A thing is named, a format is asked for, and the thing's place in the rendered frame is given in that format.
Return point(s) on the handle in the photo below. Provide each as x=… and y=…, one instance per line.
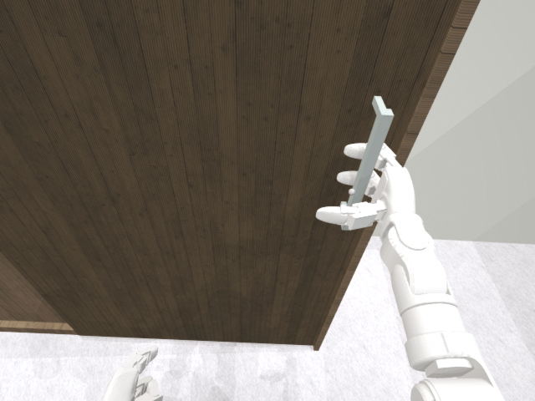
x=376, y=140

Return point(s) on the right robot forearm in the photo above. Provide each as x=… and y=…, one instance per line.
x=437, y=341

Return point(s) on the right robot upper arm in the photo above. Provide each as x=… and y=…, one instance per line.
x=454, y=389

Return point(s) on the wardrobe door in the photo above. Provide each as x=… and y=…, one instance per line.
x=19, y=300
x=162, y=161

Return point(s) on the robot right hand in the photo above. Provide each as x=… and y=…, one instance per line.
x=394, y=188

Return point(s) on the robot left hand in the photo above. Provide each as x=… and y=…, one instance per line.
x=124, y=384

